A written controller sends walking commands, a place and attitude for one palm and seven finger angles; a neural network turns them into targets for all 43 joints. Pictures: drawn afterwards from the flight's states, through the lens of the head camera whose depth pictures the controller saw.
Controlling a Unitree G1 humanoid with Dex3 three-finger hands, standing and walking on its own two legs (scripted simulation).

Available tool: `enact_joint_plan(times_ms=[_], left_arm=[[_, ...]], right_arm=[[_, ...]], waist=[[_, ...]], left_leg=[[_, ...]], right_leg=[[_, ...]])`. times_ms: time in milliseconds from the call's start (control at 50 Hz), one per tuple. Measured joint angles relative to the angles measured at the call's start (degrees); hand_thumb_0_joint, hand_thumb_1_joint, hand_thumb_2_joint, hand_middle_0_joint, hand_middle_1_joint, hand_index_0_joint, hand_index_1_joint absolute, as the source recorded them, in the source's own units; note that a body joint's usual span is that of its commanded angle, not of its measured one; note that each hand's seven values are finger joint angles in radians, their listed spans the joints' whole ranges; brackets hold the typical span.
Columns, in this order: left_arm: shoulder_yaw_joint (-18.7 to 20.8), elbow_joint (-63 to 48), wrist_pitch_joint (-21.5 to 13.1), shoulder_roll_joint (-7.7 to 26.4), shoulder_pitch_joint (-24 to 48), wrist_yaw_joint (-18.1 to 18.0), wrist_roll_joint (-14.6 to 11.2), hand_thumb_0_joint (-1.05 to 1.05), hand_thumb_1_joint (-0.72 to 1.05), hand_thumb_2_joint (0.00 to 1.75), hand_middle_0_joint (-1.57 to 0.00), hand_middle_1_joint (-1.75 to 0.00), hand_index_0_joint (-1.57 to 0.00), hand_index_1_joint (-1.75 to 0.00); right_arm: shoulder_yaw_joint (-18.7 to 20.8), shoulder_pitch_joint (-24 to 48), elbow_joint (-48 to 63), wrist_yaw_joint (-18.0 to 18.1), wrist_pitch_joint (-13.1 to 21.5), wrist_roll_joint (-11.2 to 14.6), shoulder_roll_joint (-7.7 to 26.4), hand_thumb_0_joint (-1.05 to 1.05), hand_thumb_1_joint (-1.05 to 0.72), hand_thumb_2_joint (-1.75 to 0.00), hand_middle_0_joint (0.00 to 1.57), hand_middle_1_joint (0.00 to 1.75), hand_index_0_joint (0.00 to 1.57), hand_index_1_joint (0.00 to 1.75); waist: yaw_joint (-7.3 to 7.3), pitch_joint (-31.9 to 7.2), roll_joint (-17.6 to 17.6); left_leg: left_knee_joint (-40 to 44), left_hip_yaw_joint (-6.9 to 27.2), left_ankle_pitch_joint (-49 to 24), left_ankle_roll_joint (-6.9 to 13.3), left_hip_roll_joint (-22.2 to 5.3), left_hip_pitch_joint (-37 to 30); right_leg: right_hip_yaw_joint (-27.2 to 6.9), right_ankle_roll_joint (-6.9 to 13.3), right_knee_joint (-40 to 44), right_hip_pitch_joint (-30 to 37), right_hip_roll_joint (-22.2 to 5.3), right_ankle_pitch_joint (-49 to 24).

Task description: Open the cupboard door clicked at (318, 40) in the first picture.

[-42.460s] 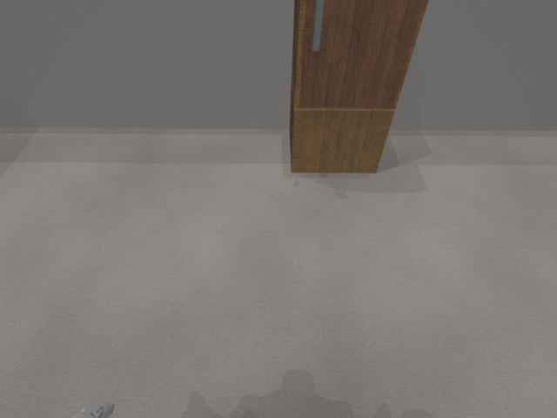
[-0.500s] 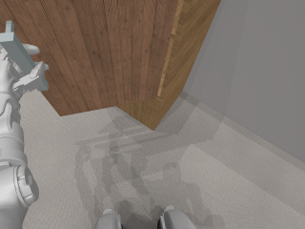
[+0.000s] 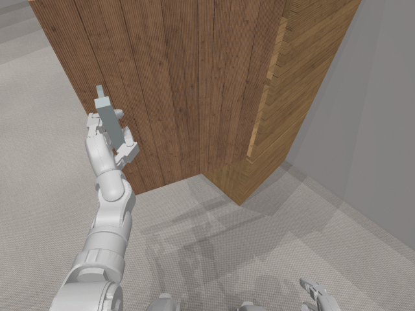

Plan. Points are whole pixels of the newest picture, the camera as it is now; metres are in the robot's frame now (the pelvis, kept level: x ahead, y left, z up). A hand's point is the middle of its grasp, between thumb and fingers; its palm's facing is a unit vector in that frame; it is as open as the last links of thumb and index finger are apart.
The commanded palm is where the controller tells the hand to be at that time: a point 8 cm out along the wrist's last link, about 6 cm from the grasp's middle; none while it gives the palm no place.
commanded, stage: pull the door open along its arc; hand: left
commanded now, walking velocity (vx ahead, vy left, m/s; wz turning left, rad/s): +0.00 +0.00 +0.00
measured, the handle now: (113, 126) +0.47 +0.20 +0.07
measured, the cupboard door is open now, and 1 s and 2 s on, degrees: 67 84 85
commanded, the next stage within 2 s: open thumb and fingers to let go in 0.70 s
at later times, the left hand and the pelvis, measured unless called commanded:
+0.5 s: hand (135, 153) +0.40 +0.15 +0.07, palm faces +0.39 -0.92 +0.01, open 6.2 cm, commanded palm +0.32 +0.18 +0.07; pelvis +0.00 -0.01 +0.01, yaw -2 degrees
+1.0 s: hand (159, 180) +0.34 +0.09 +0.07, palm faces +0.36 -0.93 +0.01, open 6.7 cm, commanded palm +0.29 +0.14 +0.07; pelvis +0.01 +0.00 +0.01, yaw +1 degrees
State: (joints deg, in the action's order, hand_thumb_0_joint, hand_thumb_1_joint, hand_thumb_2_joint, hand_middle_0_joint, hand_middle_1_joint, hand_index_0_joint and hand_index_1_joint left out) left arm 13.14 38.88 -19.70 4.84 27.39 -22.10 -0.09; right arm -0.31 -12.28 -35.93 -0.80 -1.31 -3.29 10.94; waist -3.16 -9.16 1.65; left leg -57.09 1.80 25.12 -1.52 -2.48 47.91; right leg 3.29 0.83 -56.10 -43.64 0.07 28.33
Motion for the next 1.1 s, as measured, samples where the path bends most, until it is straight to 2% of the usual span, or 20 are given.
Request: enact_joint_plan(times_ms=[220,380,500,620,720,800,880,1000,1100], left_arm=[[3.13,8.3,-5.21,3.56,3.64,3.04,-1.82,-0.02,0.68,0.82,-0.34,-1.35,-0.32,-1.33],[3.59,6.17,-5.84,3.83,0.48,3.64,-3.19,-0.02,0.69,0.79,-0.34,-1.35,-0.32,-1.32],[-0.1,-1.69,-5.0,1.08,-7.05,2.96,-3.95,-0.01,0.69,0.75,-0.33,-1.34,-0.31,-1.31],[-7.5,-13.72,-3.23,-3.6,-18.27,1.33,-3.28,-0.01,0.67,0.71,-0.32,-1.34,-0.31,-1.31],[-15.02,-22.79,-1.04,-7.79,-26.55,-1.77,-0.74,0.0,0.66,0.7,-0.31,-1.33,-0.31,-1.31],[-19.28,-25.62,0.32,-10.29,-28.38,-5.7,2.82,0.0,0.65,0.71,-0.32,-1.33,-0.31,-1.31],[-20.6,-24.78,1.61,-10.28,-25.98,-7.35,5.29,-0.01,0.64,0.75,-0.33,-1.33,-0.32,-1.32],[-19.81,-23.85,3.63,-9.01,-23.57,-5.29,3.02,0.0,0.56,0.74,-0.36,-1.32,-0.35,-1.32],[-18.84,-23.28,3.38,-8.65,-23.24,-4.39,2.15,0.0,0.36,0.66,-0.36,-1.3,-0.35,-1.29]], right_arm=[[0.85,-5.32,-4.63,1.52,0.98,0.13,1.88,0.01,-0.91,-0.9,0.2,0.3,0.2,0.3],[2.17,-8.23,-5.3,1.21,0.7,0.42,3.18,0.01,-0.91,-0.9,0.2,0.3,0.2,0.3],[2.51,-8.36,-3.94,0.31,0.59,0.79,2.99,0.01,-0.91,-0.9,0.2,0.3,0.2,0.3],[2.23,-6.0,-1.29,-0.77,0.73,0.84,1.93,0.01,-0.91,-0.9,0.2,0.3,0.2,0.3],[1.75,-2.47,1.64,-1.44,1.03,0.41,0.8,0.01,-0.91,-0.9,0.2,0.3,0.2,0.3],[1.1,0.92,3.32,-1.05,1.07,-0.41,0.15,0.01,-0.91,-0.9,0.2,0.3,0.2,0.3],[0.61,4.02,3.52,-0.17,0.33,-0.96,-0.57,0.01,-0.91,-0.9,0.2,0.3,0.2,0.3],[-0.2,4.78,3.35,0.85,-0.95,-0.72,-1.57,0.01,-0.91,-0.9,0.2,0.3,0.2,0.3],[-0.41,2.76,2.61,1.08,-1.44,-0.71,-1.38,0.01,-0.91,-0.9,0.2,0.3,0.2,0.3]], waist=[[-1.2,1.14,0.59],[-1.79,1.08,0.61],[-1.15,0.71,0.52],[0.17,0.53,0.39],[1.45,0.63,0.29],[2.59,0.79,0.17],[3.71,0.92,-0.1],[4.19,1.16,0.05],[4.02,1.25,0.29]], left_leg=[[1.32,0.16,-1.82,-0.68,-0.48,0.38],[3.12,-1.16,-2.44,-0.57,-0.94,-0.95],[4.75,-2.05,-2.32,-0.28,-1.0,-3.61],[5.81,-2.56,-1.62,0.13,-0.57,-6.87],[5.36,-2.38,-0.66,0.36,0.08,-8.45],[3.7,-1.59,0.19,0.42,0.74,-7.8],[2.09,-0.66,0.63,0.26,1.2,-6.37],[2.35,0.17,0.38,-0.17,1.15,-6.5],[3.0,0.37,-0.01,-0.44,1.04,-6.73]], right_leg=[[0.12,0.79,0.38,-0.95,0.51,-1.4],[-1.17,0.7,1.76,-0.41,0.91,-2.35],[-2.01,0.37,3.55,2.02,0.95,-2.6],[-2.47,-0.1,4.78,5.3,0.52,-2.07],[-2.26,-0.4,4.38,7.15,-0.14,-0.93],[-1.46,-0.48,2.71,6.97,-0.79,0.37],[-0.56,-0.27,1.0,5.95,-1.2,1.31],[0.26,0.14,1.35,6.39,-1.08,1.26],[0.45,0.37,1.82,6.57,-0.95,1.0]])
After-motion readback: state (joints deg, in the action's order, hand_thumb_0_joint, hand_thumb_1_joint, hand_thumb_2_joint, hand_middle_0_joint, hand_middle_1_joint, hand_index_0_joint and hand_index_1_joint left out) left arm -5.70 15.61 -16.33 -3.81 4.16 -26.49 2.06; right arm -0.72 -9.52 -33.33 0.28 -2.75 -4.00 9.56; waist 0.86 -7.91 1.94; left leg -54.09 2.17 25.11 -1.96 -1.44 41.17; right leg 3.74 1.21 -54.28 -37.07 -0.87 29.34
